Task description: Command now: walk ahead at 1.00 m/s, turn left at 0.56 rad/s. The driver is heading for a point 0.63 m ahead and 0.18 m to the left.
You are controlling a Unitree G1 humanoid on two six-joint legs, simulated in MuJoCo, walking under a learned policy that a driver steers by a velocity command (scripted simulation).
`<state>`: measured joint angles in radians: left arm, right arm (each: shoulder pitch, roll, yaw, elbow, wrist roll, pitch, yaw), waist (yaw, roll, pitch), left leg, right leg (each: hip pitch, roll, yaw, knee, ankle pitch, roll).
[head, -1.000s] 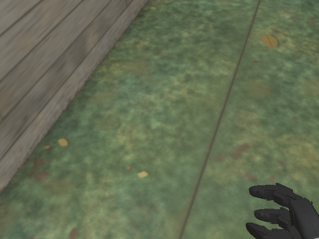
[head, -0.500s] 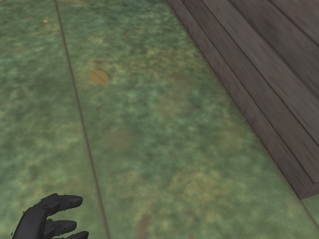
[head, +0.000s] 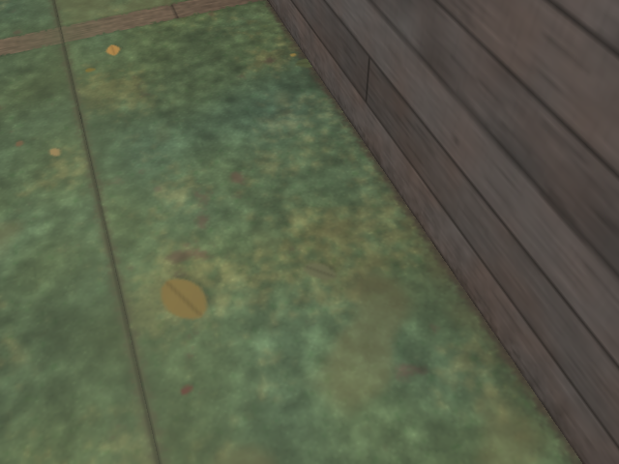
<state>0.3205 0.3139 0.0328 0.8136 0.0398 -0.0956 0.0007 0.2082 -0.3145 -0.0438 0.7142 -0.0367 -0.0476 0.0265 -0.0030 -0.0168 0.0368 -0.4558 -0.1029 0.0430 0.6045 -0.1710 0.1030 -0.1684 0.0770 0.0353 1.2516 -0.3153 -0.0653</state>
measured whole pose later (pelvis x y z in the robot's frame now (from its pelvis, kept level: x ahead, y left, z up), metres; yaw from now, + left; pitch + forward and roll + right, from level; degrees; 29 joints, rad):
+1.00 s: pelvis +0.76 +0.15 +0.02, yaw +34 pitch +0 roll +1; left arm 0.20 0.21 0.00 0.80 0.00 -0.02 0.01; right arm 0.26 -0.20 -0.01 0.85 -0.02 -0.04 0.02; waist -0.02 -0.02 0.07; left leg -0.26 -0.10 0.01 0.42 -0.15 0.08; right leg -0.46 -0.05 0.05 0.70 -0.21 -0.01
